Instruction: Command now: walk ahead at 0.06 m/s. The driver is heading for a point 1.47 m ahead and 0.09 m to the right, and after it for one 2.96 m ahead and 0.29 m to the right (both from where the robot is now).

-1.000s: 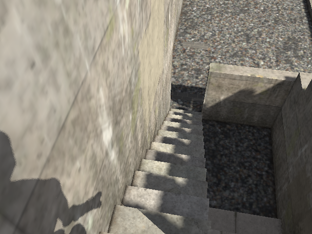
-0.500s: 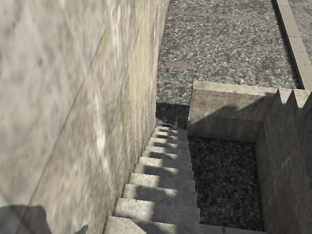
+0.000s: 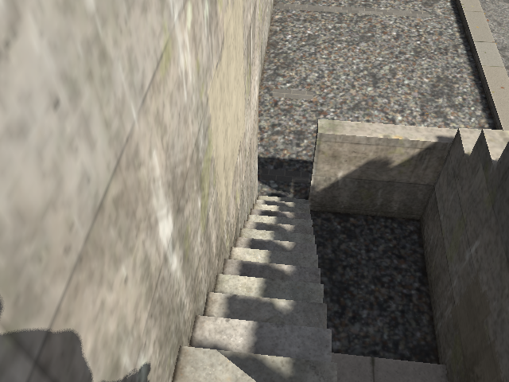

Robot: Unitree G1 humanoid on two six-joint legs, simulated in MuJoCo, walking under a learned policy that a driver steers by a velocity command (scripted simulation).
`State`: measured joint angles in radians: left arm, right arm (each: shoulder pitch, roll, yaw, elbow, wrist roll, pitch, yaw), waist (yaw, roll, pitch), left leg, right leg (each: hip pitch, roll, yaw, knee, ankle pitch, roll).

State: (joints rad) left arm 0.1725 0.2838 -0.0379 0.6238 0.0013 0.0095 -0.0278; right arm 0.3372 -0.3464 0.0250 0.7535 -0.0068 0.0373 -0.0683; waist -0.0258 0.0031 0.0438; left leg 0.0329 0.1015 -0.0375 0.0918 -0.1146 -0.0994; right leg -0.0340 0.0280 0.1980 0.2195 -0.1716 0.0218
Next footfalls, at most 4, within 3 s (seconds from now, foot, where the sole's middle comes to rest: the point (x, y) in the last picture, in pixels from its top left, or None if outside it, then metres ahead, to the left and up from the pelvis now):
none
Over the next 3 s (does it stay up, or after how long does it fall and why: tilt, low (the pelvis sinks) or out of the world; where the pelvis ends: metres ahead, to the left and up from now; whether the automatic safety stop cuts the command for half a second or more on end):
stays up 0.00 -0.01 0.00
